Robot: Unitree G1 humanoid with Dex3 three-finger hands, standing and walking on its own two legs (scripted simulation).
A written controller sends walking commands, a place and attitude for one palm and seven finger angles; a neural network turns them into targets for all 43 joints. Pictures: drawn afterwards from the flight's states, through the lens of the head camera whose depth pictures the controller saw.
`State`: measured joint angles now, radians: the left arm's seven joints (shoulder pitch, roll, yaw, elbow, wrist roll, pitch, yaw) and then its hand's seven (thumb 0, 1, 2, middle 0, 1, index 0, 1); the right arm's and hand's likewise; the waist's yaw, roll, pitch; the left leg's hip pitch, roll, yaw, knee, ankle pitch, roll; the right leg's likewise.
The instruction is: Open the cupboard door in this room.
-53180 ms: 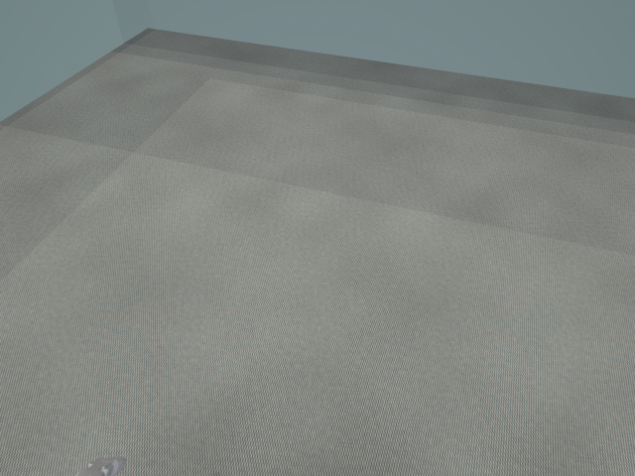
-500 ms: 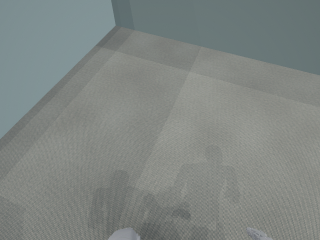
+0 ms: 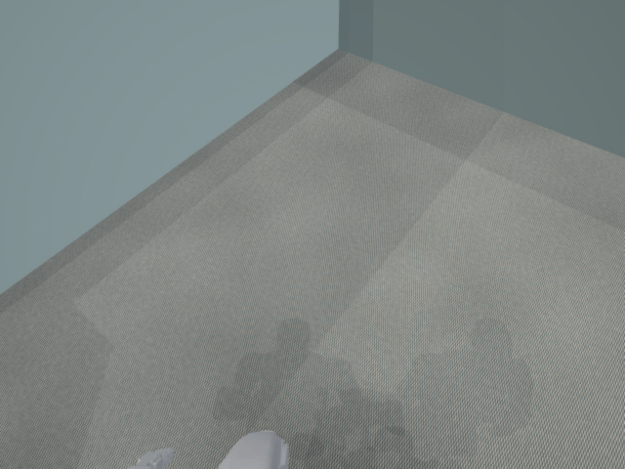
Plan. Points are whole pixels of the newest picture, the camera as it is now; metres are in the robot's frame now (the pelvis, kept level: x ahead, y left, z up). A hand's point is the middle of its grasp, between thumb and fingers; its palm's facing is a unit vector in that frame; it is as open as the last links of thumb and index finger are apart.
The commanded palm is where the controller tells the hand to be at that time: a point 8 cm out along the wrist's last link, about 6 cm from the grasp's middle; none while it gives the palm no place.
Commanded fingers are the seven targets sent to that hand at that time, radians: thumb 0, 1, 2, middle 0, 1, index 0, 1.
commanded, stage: turn to face it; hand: left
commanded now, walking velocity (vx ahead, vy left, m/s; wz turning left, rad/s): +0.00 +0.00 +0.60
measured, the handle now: out of the picture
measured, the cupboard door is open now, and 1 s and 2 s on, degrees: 40 40 40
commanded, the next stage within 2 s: none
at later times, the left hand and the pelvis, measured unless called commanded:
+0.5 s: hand out of the picture +0.07 +0.23 -0.15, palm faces +0.31 -0.91 -0.28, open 7.4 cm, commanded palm none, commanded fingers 0.00 0.90 0.90 -0.20 -0.30 -0.20 -0.30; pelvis +0.02 -0.01 +0.00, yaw +18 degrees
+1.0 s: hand out of the picture -0.07 +0.16 -0.19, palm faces +0.63 -0.74 -0.25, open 7.3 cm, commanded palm none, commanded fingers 0.00 0.90 0.90 -0.20 -0.30 -0.20 -0.30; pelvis +0.03 -0.02 -0.01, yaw +38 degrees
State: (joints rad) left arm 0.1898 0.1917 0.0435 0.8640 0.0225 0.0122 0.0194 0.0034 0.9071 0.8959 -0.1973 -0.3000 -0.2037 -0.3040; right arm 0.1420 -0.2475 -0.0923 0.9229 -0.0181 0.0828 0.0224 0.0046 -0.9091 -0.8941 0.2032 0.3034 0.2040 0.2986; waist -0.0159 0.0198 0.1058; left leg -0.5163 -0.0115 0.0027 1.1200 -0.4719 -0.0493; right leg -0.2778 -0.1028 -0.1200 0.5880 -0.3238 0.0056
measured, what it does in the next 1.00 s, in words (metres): steps on the spot, turning left: left foot, then right foot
